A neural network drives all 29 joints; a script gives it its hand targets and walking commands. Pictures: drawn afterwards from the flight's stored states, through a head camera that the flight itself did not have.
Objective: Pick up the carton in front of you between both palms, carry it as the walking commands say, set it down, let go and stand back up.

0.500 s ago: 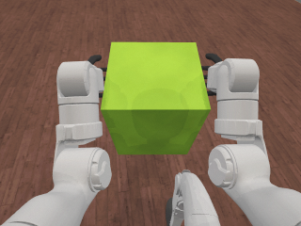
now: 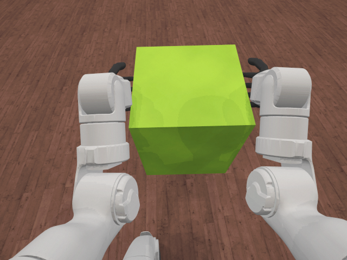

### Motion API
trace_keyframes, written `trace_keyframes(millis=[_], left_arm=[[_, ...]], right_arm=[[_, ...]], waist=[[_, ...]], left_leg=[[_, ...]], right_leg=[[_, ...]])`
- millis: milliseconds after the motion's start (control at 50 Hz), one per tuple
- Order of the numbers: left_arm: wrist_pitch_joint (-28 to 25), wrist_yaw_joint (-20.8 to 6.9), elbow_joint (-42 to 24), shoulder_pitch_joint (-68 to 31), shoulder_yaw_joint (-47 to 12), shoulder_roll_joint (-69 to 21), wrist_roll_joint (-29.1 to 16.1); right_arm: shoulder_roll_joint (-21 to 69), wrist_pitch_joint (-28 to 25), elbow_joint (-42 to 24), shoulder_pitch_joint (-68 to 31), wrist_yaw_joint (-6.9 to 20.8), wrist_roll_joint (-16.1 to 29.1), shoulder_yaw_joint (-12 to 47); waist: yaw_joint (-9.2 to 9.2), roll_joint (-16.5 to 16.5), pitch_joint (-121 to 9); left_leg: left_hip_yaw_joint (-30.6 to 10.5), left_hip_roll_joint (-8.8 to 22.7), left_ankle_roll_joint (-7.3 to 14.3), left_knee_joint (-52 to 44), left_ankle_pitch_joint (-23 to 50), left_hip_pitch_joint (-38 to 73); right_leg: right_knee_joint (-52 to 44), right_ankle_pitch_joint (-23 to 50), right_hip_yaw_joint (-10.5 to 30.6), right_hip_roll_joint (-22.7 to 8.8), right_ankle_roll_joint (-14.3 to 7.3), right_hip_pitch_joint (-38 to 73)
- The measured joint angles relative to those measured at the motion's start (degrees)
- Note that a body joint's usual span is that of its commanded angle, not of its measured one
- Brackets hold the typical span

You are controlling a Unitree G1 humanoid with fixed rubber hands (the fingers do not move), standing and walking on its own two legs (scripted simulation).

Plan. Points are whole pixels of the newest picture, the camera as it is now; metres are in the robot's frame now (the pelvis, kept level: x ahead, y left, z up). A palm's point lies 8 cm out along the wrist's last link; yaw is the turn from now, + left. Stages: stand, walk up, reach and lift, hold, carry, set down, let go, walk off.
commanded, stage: carry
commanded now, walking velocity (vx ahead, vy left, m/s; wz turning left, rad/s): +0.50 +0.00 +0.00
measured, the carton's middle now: (185, 117) +0.41 +0.00 +0.09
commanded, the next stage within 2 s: none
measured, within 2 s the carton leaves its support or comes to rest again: neither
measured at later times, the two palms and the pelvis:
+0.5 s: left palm (138, 46) +0.65 +0.13 +0.14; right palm (235, 46) +0.64 -0.15 +0.14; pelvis +0.28 +0.00 +0.01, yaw -1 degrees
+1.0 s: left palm (140, 26) +0.88 +0.16 +0.09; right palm (215, 22) +0.88 -0.13 +0.10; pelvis +0.59 +0.02 +0.00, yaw -2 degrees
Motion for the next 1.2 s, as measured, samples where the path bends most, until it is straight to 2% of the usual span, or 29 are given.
trace_keyframes(millis=[80, 100, 120, 180, 220, 300, 380, 460, 520, 540, 580, 620, 640, 700, 780, 860, 900, 920, 940, 960, 1000, 1040, 1100, 1200], left_arm=[[0.24, -1.70, 6.04, 0.40, -0.32, 1.12, 0.89], [0.03, -2.41, 7.62, 0.40, -0.46, 1.94, 0.96], [-0.55, -3.22, 8.97, 0.83, -0.55, 2.83, 0.98], [-2.00, -5.06, 12.19, 3.37, -0.51, 4.28, 0.85], [-2.22, -4.68, 13.09, 5.16, -1.10, 4.13, 0.42], [-2.70, -3.48, 11.15, 8.08, -2.65, 3.59, -1.00], [-3.83, -2.77, 7.39, 9.29, -2.92, 3.06, -1.70], [-4.92, -2.48, 4.11, 9.74, -2.56, 2.67, -1.90], [-5.68, -2.43, 3.03, 10.14, -2.36, 1.63, -1.24], [-6.63, -2.41, 2.68, 10.72, -2.42, 0.69, -0.67], [-7.99, -2.07, 1.93, 12.54, -2.63, -1.72, 1.01], [-8.08, -1.87, -0.41, 16.10, -2.57, -3.89, 2.31], [-7.90, -1.96, -2.39, 18.42, -2.53, -4.69, 2.68], [-7.61, -2.08, -10.28, 25.23, -2.41, -6.69, 2.89], [-8.27, -2.70, -20.99, 32.09, -4.00, -8.46, 2.72], [-9.09, -5.04, -23.71, 35.29, -7.42, -6.76, 2.28], [-9.04, -4.77, -23.21, 36.44, -8.59, -6.32, 2.01], [-9.01, -4.47, -22.71, 36.90, -8.71, -6.09, 1.84], [-9.20, -4.03, -21.98, 37.50, -8.51, -5.84, 1.50], [-9.25, -3.61, -21.20, 38.25, -8.31, -5.60, 1.13], [-8.79, -2.76, -19.38, 39.46, -8.23, -5.22, 0.34], [-8.17, -1.72, -17.64, 40.04, -8.57, -5.09, -0.45], [-7.92, -0.87, -16.45, 40.21, -9.25, -5.01, -1.11], [-8.66, -1.33, -18.42, 39.90, -9.78, -5.13, -0.74]], right_arm=[[-0.57, -0.45, 7.78, -0.87, 0.04, -0.24, 0.68], [-0.31, -1.07, 9.81, -1.16, -0.07, -0.40, 0.98], [0.39, -2.05, 11.49, -1.05, -0.27, -0.77, 1.30], [2.83, -3.34, 13.63, 1.51, -1.99, -1.19, 1.76], [3.78, -3.37, 13.05, 4.33, -2.87, -0.64, 1.53], [4.50, -3.70, 9.86, 8.15, -4.29, 1.04, 1.69], [5.04, -4.64, 5.82, 9.38, -4.92, 1.54, 1.80], [5.85, -5.79, 2.65, 9.66, -4.44, 0.54, 1.71], [5.85, -6.13, 0.95, 10.52, -3.02, -0.78, 1.86], [5.27, -6.61, 0.56, 11.03, -2.40, -0.89, 2.11], [4.37, -7.42, -0.15, 13.07, -1.08, -0.81, 2.10], [4.57, -7.44, -1.32, 15.87, -0.82, -0.49, 2.40], [5.14, -7.30, -2.34, 17.35, -1.19, -0.23, 2.75], [7.38, -7.21, -7.80, 22.24, -1.84, 0.01, 4.68], [10.69, -8.22, -18.39, 29.23, -1.72, -0.42, 6.69], [11.96, -8.67, -25.31, 35.11, -2.76, -0.94, 9.48], [11.33, -8.29, -24.98, 36.08, -2.61, -0.83, 10.18], [11.25, -8.50, -23.84, 36.23, -2.39, -0.87, 10.33], [11.22, -9.22, -21.96, 36.29, -2.04, -1.06, 10.62], [11.25, -9.67, -19.89, 36.19, -1.81, -1.26, 10.78], [11.19, -9.61, -16.63, 36.37, -1.80, -1.27, 10.82], [10.89, -9.27, -14.89, 37.24, -1.88, -0.88, 10.65], [10.50, -9.18, -14.60, 38.43, -2.38, 0.12, 10.47], [10.41, -9.69, -17.47, 38.72, -3.23, 1.30, 10.62]], waist=[[-0.69, -0.83, -4.70], [-1.24, -1.52, -5.46], [-1.99, -2.26, -5.86], [-3.40, -2.30, -5.94], [-3.68, -2.64, -5.35], [-3.72, -3.34, -2.92], [-3.10, -3.55, -0.61], [-2.01, -3.49, 0.16], [-1.91, -2.78, -0.68], [-1.77, -1.16, -0.72], [-1.84, -0.18, -0.46], [-2.45, -0.62, -0.27], [-2.78, -0.82, -0.11], [-3.40, -1.09, 0.87], [-3.42, -0.82, 2.01], [-2.71, -0.86, 0.36], [-2.12, -1.14, -1.53], [-1.98, -2.05, -2.58], [-1.99, -3.36, -3.45], [-2.02, -3.68, -4.07], [-1.89, -3.06, -4.70], [-1.80, -2.64, -4.95], [-2.02, -2.55, -4.75], [-2.56, -2.50, -4.47]], left_leg=[[3.95, -2.55, 0.17, -16.58, 3.61, 11.18], [4.73, -3.11, 0.27, -17.03, 5.61, 12.48], [5.17, -3.59, 0.53, -14.82, 4.24, 12.49], [4.98, -3.57, 1.11, -12.91, -1.17, 14.72], [4.75, -3.57, 0.51, -15.21, -1.70, 17.48], [4.54, -4.06, 0.39, -20.79, -1.76, 22.86], [4.59, -4.29, -0.38, -25.64, -2.40, 27.90], [4.89, -3.78, -2.06, -27.44, -5.45, 32.50], [4.28, -2.82, -3.69, -21.56, -11.62, 33.59], [3.65, -1.40, -3.80, -15.79, -12.62, 31.62], [1.16, -1.89, -3.80, -1.12, -14.39, 25.39], [0.92, -3.18, -3.48, 8.38, -15.24, 19.31], [1.43, -3.34, -3.44, 9.37, -14.56, 17.02], [2.60, -2.80, -3.98, 4.00, -11.27, 12.33], [3.22, -1.47, -4.55, -7.73, -3.72, 9.50], [5.30, -1.36, -4.14, -19.20, 4.71, 11.46], [7.61, -1.75, -3.53, -24.13, 6.49, 15.06], [8.62, -2.18, -1.58, -23.76, 8.75, 16.15], [9.52, -2.75, 0.02, -21.03, 7.52, 16.11], [9.95, -2.77, 0.95, -19.10, 4.98, 16.39], [10.18, -2.31, 1.41, -19.20, 1.41, 18.57], [10.15, -2.13, 0.56, -21.83, 0.88, 21.58], [9.87, -2.44, 0.33, -26.30, 0.50, 26.27], [9.46, -3.09, -0.75, -31.65, -1.45, 33.63]], right_leg=[[1.80, -5.67, 1.52, -1.44, 2.21, 4.77], [5.81, -7.54, 1.98, -2.33, 2.49, 4.18], [12.20, -8.09, 3.34, -2.68, 2.61, 2.24], [32.26, -9.44, 6.26, -0.51, 2.04, -6.31], [36.24, -6.60, 5.89, -0.73, 1.96, -11.17], [29.98, -0.13, 5.89, -3.14, 3.04, -17.87], [14.71, 5.41, 5.57, -4.87, 4.30, -19.15], [-0.26, 11.62, 3.51, -3.94, 3.95, -15.11], [-9.80, 17.02, 0.04, -2.73, 2.39, -8.32], [-8.16, 16.84, -0.88, -1.94, 1.21, -8.27], [-5.41, 12.71, -1.57, -1.83, -0.25, -7.63], [-6.50, 10.30, -1.59, -2.54, -0.31, -5.23], [-7.86, 10.03, -1.47, -2.84, 0.27, -3.67], [-12.05, 9.41, -1.04, -3.17, 0.77, 1.20], [-15.03, 6.83, -0.94, -2.82, 1.67, 7.45], [-14.81, 1.63, -1.06, -2.59, 3.36, 13.57], [-10.96, -3.09, -0.48, -3.02, 4.61, 15.52], [-6.58, -6.21, -0.05, -4.03, 5.09, 15.22], [0.38, -7.13, 0.74, -5.52, 5.01, 12.95], [8.77, -7.60, 2.43, -5.56, 4.86, 9.49], [22.95, -8.29, 4.49, -4.15, 4.10, 1.88], [28.42, -5.83, 4.32, -3.85, 3.54, -4.53], [24.00, -0.95, 3.47, -4.83, 3.84, -11.03], [8.93, 8.34, 2.40, -6.19, 4.59, -15.98]])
